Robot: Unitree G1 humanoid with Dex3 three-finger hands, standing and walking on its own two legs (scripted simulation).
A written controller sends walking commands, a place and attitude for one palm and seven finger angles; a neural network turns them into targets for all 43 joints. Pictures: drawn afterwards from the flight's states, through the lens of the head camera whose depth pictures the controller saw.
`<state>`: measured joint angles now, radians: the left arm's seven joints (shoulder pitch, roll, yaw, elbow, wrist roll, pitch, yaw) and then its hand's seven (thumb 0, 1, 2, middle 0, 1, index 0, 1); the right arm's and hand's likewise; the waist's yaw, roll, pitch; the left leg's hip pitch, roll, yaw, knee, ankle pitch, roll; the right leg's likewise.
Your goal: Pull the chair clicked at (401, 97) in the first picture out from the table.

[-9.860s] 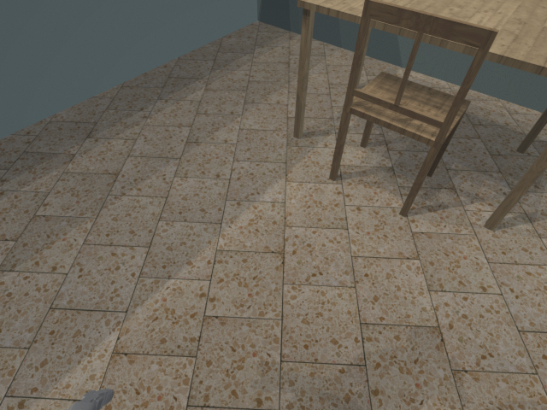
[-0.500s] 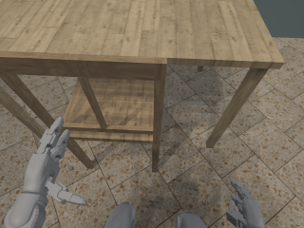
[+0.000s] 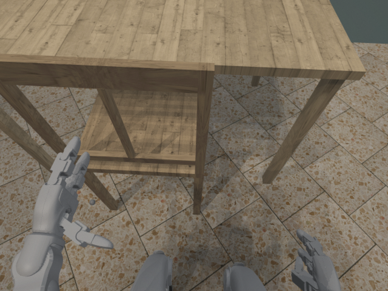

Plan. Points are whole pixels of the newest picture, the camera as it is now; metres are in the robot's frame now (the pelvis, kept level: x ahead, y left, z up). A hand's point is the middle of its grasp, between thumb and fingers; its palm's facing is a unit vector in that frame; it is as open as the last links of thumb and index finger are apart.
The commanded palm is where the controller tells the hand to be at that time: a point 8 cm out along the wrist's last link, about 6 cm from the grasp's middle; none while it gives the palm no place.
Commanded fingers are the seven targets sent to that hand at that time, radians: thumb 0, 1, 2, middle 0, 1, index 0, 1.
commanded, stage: aim the fingers beside a spindle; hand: left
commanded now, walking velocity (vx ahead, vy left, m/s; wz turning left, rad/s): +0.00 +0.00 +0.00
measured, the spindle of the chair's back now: (119, 127) +0.47 +0.22 +0.00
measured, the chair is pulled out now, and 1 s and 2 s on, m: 0.00 0.00 0.00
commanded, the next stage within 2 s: none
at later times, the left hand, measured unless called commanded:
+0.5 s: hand (105, 195) +0.29 +0.20 +0.02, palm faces +0.01 -1.00 -0.04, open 16.9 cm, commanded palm +0.27 +0.25 +0.03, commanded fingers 0.00 -0.50 0.30 -0.06 -0.08 -0.06 -0.08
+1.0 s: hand (114, 183) +0.32 +0.19 +0.01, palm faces +0.00 -1.00 -0.05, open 16.9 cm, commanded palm +0.30 +0.24 +0.01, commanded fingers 0.00 -0.50 0.30 -0.06 -0.08 -0.06 -0.08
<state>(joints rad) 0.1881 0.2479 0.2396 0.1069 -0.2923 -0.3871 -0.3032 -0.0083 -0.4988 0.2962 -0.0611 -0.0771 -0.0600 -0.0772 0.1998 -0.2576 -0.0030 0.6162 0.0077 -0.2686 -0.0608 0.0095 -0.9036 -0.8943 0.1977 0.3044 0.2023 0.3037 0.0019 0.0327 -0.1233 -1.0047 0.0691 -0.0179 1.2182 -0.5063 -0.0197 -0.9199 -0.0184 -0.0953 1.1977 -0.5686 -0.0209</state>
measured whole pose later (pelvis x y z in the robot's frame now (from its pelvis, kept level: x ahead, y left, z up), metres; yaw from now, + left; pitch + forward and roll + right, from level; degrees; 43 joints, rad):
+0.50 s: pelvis +0.00 +0.01 -0.01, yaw +0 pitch +19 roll -2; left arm 0.11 0.22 0.17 0.16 -0.22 -0.37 -0.22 -0.01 -0.50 0.30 -0.06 -0.08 -0.06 -0.08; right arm 0.18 -0.24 0.01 0.60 -0.01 -0.24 -0.04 0.01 -0.90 -0.89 0.20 0.30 0.20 0.30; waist 0.00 0.03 -0.14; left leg -1.08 0.06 -0.01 1.27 -0.53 0.00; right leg -0.99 -0.03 -0.08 1.24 -0.58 0.00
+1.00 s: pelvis +0.00 +0.00 -0.02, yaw +0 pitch +21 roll -2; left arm -0.04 0.23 0.20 0.29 -0.23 -0.42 -0.24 -0.01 -0.50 0.30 -0.06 -0.08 -0.06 -0.08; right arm 0.18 -0.25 0.00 0.63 -0.01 -0.21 -0.04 0.01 -0.90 -0.89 0.20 0.30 0.20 0.30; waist 0.00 0.03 -0.15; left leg -1.15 0.06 -0.01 1.32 -0.53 -0.01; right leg -1.07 -0.03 -0.08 1.31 -0.60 -0.02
